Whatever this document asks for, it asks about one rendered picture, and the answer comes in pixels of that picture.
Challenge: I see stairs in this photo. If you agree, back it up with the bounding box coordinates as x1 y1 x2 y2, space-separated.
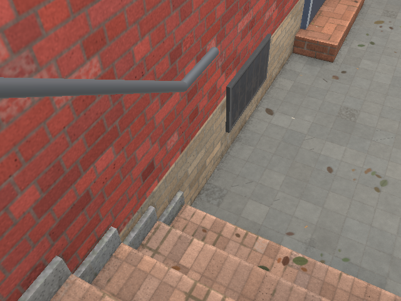
50 204 401 301

